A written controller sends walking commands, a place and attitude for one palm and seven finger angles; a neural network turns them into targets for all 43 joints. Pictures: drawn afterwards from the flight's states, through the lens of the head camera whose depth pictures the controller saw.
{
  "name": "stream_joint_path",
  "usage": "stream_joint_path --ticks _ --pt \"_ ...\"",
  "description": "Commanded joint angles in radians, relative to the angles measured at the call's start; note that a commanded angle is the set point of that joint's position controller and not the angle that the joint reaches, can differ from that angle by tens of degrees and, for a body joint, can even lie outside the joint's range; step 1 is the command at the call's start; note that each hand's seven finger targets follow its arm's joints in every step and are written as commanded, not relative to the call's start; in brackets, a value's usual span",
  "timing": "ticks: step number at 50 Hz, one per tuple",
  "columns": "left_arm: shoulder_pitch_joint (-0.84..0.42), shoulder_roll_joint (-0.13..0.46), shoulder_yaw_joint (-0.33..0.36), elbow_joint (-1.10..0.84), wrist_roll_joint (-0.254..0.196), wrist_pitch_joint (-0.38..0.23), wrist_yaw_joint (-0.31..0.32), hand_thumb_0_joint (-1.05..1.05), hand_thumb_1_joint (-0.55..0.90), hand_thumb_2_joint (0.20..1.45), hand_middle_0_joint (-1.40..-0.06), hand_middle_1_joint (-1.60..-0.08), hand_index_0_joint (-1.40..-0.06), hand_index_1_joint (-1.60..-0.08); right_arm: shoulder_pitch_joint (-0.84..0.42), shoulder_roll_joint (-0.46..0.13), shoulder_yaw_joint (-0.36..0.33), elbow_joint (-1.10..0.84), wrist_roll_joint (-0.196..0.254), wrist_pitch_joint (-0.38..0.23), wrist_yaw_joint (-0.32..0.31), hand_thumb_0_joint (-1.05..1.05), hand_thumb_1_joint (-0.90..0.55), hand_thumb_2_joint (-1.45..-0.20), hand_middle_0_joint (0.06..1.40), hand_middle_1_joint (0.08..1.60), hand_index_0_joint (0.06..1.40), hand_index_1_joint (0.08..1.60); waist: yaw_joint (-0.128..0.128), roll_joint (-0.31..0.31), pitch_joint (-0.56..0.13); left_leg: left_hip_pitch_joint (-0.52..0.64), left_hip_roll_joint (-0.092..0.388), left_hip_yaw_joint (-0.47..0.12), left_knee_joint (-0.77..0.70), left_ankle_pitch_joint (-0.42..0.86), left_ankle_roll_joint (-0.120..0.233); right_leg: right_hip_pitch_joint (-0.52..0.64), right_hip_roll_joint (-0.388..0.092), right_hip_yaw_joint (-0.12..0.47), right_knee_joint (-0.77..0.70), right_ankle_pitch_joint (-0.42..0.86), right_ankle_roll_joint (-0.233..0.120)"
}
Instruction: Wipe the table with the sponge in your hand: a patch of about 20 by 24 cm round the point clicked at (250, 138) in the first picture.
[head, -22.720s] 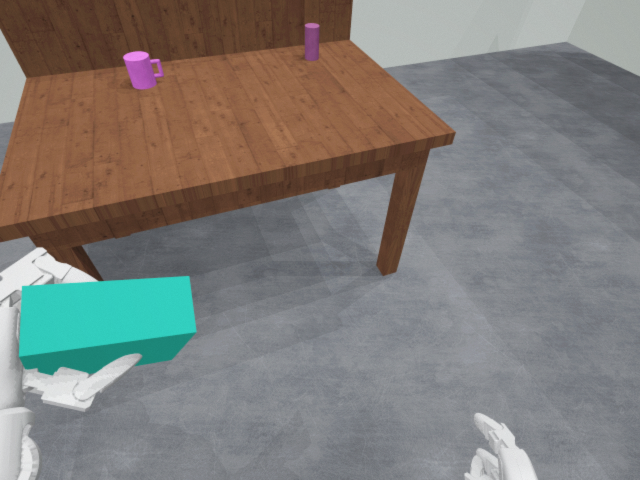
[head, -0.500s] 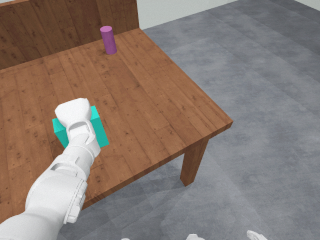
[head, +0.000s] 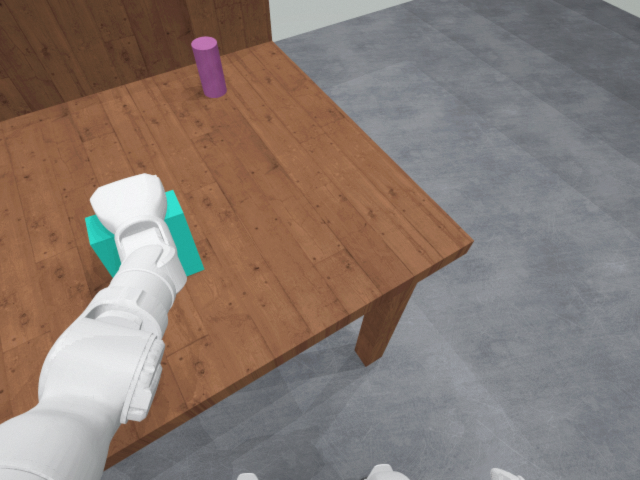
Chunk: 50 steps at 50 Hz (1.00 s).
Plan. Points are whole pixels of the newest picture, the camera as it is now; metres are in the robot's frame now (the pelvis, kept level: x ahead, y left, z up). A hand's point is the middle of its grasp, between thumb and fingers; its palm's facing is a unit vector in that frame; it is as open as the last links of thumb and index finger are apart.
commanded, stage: wipe back along the third lane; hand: left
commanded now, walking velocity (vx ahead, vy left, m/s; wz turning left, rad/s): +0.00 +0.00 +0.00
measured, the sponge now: (154, 255) +0.44 +0.24 -0.03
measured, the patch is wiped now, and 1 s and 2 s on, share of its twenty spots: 1.00 1.00 1.00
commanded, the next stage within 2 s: none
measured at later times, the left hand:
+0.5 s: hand (144, 243) +0.43 +0.23 +0.02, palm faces -0.05 -0.01 -1.00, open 9.5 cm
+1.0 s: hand (154, 273) +0.38 +0.21 +0.02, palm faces -0.04 -0.03 -1.00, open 9.5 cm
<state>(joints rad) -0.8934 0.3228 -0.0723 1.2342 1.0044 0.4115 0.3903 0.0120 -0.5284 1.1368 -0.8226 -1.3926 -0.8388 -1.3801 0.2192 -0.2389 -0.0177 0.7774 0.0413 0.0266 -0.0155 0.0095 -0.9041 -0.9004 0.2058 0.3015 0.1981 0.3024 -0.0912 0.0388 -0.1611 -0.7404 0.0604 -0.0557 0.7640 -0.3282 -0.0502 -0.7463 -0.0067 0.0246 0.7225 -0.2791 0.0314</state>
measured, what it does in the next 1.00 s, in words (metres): stands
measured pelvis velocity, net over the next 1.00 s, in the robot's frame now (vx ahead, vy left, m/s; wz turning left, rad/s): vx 0.04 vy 0.01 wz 0.03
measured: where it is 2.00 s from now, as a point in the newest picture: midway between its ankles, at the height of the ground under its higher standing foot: outside the picture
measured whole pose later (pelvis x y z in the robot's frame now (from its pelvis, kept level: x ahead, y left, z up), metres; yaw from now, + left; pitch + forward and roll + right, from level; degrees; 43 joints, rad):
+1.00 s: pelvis +0.04 +0.01 +0.02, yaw +2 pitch +9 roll -1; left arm -0.42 0.13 -0.36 0.71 0.98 0.59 0.39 0.00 -0.44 1.07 -0.75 -1.42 -0.76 -1.42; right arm 0.06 -0.23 -0.03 0.70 0.06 0.18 0.04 0.01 -0.91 -0.90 0.20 0.30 0.20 0.30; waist 0.06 0.04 -0.17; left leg -0.45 0.04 -0.07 0.66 -0.36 -0.04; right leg -0.44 -0.03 0.00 0.61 -0.32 0.03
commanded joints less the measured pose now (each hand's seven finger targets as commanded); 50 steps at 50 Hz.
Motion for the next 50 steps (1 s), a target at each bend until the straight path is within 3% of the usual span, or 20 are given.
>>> stream_joint_path --ticks 1,4,6,9,11,14,18,19,26,29,31,34,36,39,41,44,46,47,49,50 --pt "-0.244 0.208 0.009 -0.046 0.035 0.021 0.029 0.0 0.1 1.3 -1.2 -1.6 -1.2 -1.6 0.064 -0.153 -0.049 -0.08 -0.005 -0.023 -0.004 0.0 -0.9 -0.9 0.2 0.3 0.2 0.3 -0.011 -0.076 -0.3 0.119 -0.059 0.083 -0.077 0.134 0.072 0.224 0.038 -0.077 -0.092 0.182 -0.049" --pt "-0.172 0.176 0.02 -0.063 0.024 0.013 0.029 0.0 0.1 1.3 -1.2 -1.6 -1.2 -1.6 0.054 -0.148 -0.056 -0.086 -0.005 -0.019 0.005 0.0 -0.9 -0.9 0.2 0.3 0.2 0.3 0.015 -0.061 -0.324 0.136 -0.057 0.08 -0.083 0.158 0.067 0.237 0.042 -0.081 -0.088 0.195 -0.057" --pt "-0.16 0.092 -0.043 -0.071 0.016 0.015 0.028 0.0 0.1 1.3 -1.2 -1.6 -1.2 -1.6 0.049 -0.141 -0.056 -0.091 -0.004 -0.017 0.012 0.0 -0.9 -0.9 0.2 0.3 0.2 0.3 0.007 -0.069 -0.282 0.149 -0.054 0.081 -0.093 0.138 0.068 0.209 0.047 -0.092 -0.1 0.156 -0.056" --pt "-0.118 0.113 -0.001 -0.087 -0.005 0.025 0.037 0.0 0.1 1.3 -1.2 -1.6 -1.2 -1.6 0.027 -0.143 -0.057 -0.089 0.0 -0.011 0.015 0.0 -0.9 -0.9 0.2 0.3 0.2 0.3 0.036 -0.067 -0.292 0.164 -0.052 0.075 -0.112 0.147 0.065 0.234 0.048 -0.093 -0.106 0.144 -0.063" --pt "-0.109 0.022 -0.071 -0.104 -0.018 0.038 0.037 0.0 0.1 1.3 -1.2 -1.6 -1.2 -1.6 0.016 -0.133 -0.059 -0.092 0.002 -0.008 0.022 0.0 -0.9 -0.9 0.2 0.3 0.2 0.3 0.028 -0.057 -0.272 0.192 -0.05 0.08 -0.119 0.148 0.065 0.219 0.05 -0.101 -0.115 0.135 -0.062" --pt "-0.047 -0.007 -0.064 -0.116 -0.041 0.053 0.038 0.0 0.1 1.3 -1.2 -1.6 -1.2 -1.6 -0.015 -0.13 -0.059 -0.093 0.005 0.0 0.028 0.0 -0.9 -0.9 0.2 0.3 0.2 0.3 0.051 -0.065 -0.276 0.214 -0.048 0.074 -0.135 0.182 0.062 0.25 0.052 -0.104 -0.12 0.166 -0.07" --pt "-0.007 -0.093 -0.132 -0.154 -0.054 0.073 0.035 0.0 0.1 1.3 -1.2 -1.6 -1.2 -1.6 -0.044 -0.122 -0.057 -0.1 0.007 0.014 0.034 0.0 -0.9 -0.9 0.2 0.3 0.2 0.3 0.05 -0.083 -0.244 0.248 -0.048 0.078 -0.15 0.182 0.059 0.262 0.053 -0.112 -0.141 0.169 -0.07" --pt "0.009 -0.077 -0.106 -0.171 -0.064 0.076 0.034 0.0 0.1 1.3 -1.2 -1.6 -1.2 -1.6 -0.061 -0.123 -0.056 -0.104 0.009 0.016 0.034 0.0 -0.9 -0.9 0.2 0.3 0.2 0.3 0.066 -0.065 -0.248 0.252 -0.049 0.073 -0.158 0.189 0.057 0.27 0.053 -0.111 -0.141 0.167 -0.076" --pt "0.04 -0.138 -0.162 -0.246 -0.064 0.093 0.027 0.0 0.1 1.3 -1.2 -1.6 -1.2 -1.6 -0.112 -0.115 -0.051 -0.119 0.006 0.043 0.032 0.0 -0.9 -0.9 0.2 0.3 0.2 0.3 0.062 -0.096 -0.216 0.304 -0.053 0.078 -0.167 0.221 0.055 0.309 0.049 -0.116 -0.156 0.233 -0.077" --pt "0.098 -0.131 -0.146 -0.284 -0.062 0.099 0.02 0.0 0.1 1.3 -1.2 -1.6 -1.2 -1.6 -0.14 -0.113 -0.05 -0.132 0.007 0.056 0.03 0.0 -0.9 -0.9 0.2 0.3 0.2 0.3 0.084 -0.107 -0.238 0.321 -0.056 0.075 -0.172 0.263 0.051 0.352 0.047 -0.116 -0.151 0.282 -0.082" --pt "0.14 -0.2 -0.21 -0.312 -0.06 0.105 0.014 0.0 0.1 1.3 -1.2 -1.6 -1.2 -1.6 -0.149 -0.107 -0.05 -0.145 0.005 0.063 0.036 0.0 -0.9 -0.9 0.2 0.3 0.2 0.3 0.079 -0.1 -0.229 0.339 -0.058 0.083 -0.16 0.293 0.051 0.358 0.047 -0.12 -0.148 0.334 -0.082" --pt "0.224 -0.182 -0.186 -0.365 -0.063 0.119 0.006 0.0 0.1 1.3 -1.2 -1.6 -1.2 -1.6 -0.185 -0.111 -0.051 -0.163 0.006 0.078 0.04 0.0 -0.9 -0.9 0.2 0.3 0.2 0.3 0.104 -0.119 -0.242 0.346 -0.063 0.082 -0.16 0.334 0.049 0.405 0.044 -0.118 -0.144 0.397 -0.087" --pt "0.216 -0.21 -0.233 -0.398 -0.058 0.134 -0.002 0.0 0.1 1.3 -1.2 -1.6 -1.2 -1.6 -0.195 -0.108 -0.049 -0.167 0.008 0.088 0.043 0.0 -0.9 -0.9 0.2 0.3 0.2 0.3 0.088 -0.11 -0.213 0.361 -0.065 0.087 -0.155 0.336 0.05 0.401 0.041 -0.122 -0.146 0.413 -0.086" --pt "0.31 -0.186 -0.203 -0.448 -0.06 0.15 -0.014 0.0 0.1 1.3 -1.2 -1.6 -1.2 -1.6 -0.226 -0.113 -0.049 -0.18 0.008 0.098 0.046 0.0 -0.9 -0.9 0.2 0.3 0.2 0.3 0.121 -0.121 -0.234 0.369 -0.069 0.084 -0.156 0.37 0.049 0.444 0.041 -0.118 -0.142 0.461 -0.092" --pt "0.298 -0.241 -0.282 -0.496 -0.06 0.159 -0.028 0.0 0.1 1.3 -1.2 -1.6 -1.2 -1.6 -0.239 -0.108 -0.045 -0.193 0.011 0.105 0.05 0.0 -0.9 -0.9 0.2 0.3 0.2 0.3 0.099 -0.11 -0.203 0.379 -0.071 0.088 -0.152 0.367 0.052 0.438 0.038 -0.125 -0.141 0.468 -0.09" --pt "0.368 -0.202 -0.236 -0.529 -0.068 0.169 -0.041 0.0 0.1 1.3 -1.2 -1.6 -1.2 -1.6 -0.267 -0.113 -0.043 -0.203 0.014 0.109 0.047 0.0 -0.9 -0.9 0.2 0.3 0.2 0.3 0.128 -0.14 -0.191 0.37 -0.076 0.085 -0.163 0.343 0.052 0.46 0.039 -0.118 -0.151 0.454 -0.093" --pt "0.343 -0.239 -0.295 -0.561 -0.056 0.174 -0.049 0.0 0.1 1.3 -1.2 -1.6 -1.2 -1.6 -0.274 -0.11 -0.039 -0.208 0.015 0.113 0.046 0.0 -0.9 -0.9 0.2 0.3 0.2 0.3 0.107 -0.134 -0.17 0.379 -0.078 0.083 -0.161 0.344 0.052 0.449 0.036 -0.124 -0.144 0.451 -0.091" --pt "0.375 -0.259 -0.313 -0.569 -0.055 0.177 -0.054 0.0 0.1 1.3 -1.2 -1.6 -1.2 -1.6 -0.276 -0.107 -0.04 -0.213 0.016 0.113 0.05 0.0 -0.9 -0.9 0.2 0.3 0.2 0.3 0.115 -0.12 -0.173 0.384 -0.078 0.084 -0.161 0.347 0.052 0.45 0.037 -0.126 -0.142 0.445 -0.094" --pt "0.427 -0.233 -0.279 -0.594 -0.05 0.174 -0.056 0.0 0.1 1.3 -1.2 -1.6 -1.2 -1.6 -0.289 -0.111 -0.043 -0.218 0.014 0.115 0.054 0.0 -0.9 -0.9 0.2 0.3 0.2 0.3 0.139 -0.119 -0.196 0.391 -0.075 0.08 -0.158 0.371 0.051 0.463 0.04 -0.121 -0.137 0.459 -0.101" --pt "0.44 -0.266 -0.324 -0.614 -0.052 0.174 -0.061 0.0 0.1 1.3 -1.2 -1.6 -1.2 -1.6 -0.29 -0.107 -0.04 -0.227 0.015 0.116 0.057 0.0 -0.9 -0.9 0.2 0.3 0.2 0.3 0.13 -0.121 -0.194 0.396 -0.079 0.08 -0.155 0.367 0.054 0.47 0.038 -0.125 -0.132 0.459 -0.099"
